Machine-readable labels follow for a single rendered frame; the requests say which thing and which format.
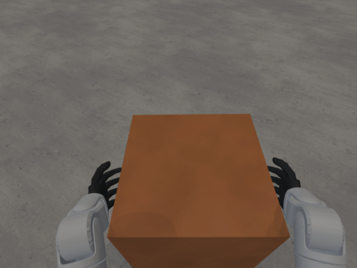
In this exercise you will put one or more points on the robot right forearm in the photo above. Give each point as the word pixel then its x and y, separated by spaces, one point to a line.
pixel 319 234

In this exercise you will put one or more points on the carton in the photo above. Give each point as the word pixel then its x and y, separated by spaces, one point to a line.
pixel 195 192

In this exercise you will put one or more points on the right robot hand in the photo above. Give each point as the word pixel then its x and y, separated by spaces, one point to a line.
pixel 286 181

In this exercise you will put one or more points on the robot left forearm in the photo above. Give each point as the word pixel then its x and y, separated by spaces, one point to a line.
pixel 80 239

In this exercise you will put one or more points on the left robot hand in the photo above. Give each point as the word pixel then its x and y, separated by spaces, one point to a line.
pixel 99 186

